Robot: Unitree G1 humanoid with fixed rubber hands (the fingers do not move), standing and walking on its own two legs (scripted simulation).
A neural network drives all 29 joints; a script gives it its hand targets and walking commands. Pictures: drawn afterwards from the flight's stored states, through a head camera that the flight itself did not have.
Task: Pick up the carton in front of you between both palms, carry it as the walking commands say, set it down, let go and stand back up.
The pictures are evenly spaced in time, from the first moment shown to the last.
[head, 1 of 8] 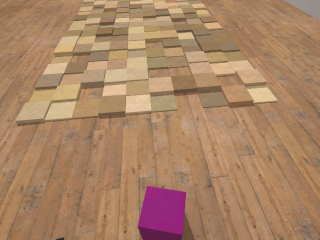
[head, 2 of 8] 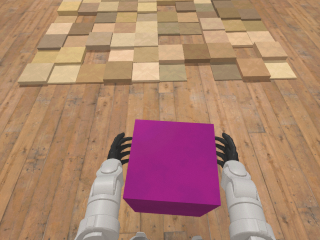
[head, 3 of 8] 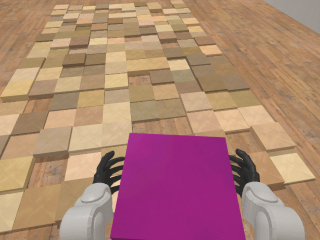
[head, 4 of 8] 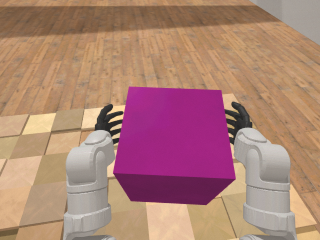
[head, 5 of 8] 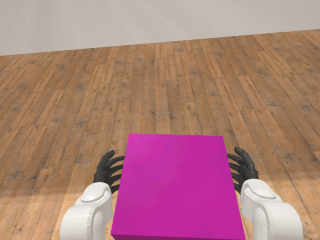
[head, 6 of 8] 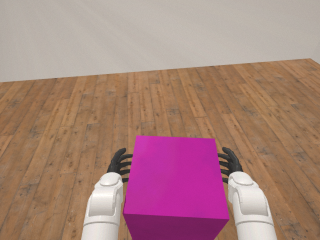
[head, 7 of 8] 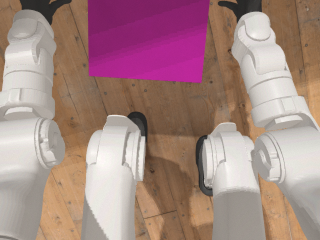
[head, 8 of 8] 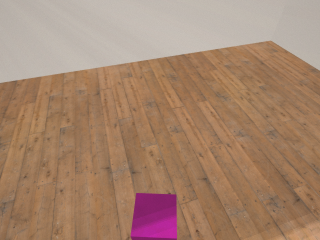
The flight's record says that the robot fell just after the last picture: no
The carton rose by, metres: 0.77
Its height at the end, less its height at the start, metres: +0.00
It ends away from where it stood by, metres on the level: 6.84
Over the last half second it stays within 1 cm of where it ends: yes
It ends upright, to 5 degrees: yes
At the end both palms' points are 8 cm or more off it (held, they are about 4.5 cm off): yes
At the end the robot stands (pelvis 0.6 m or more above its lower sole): yes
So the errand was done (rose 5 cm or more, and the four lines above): yes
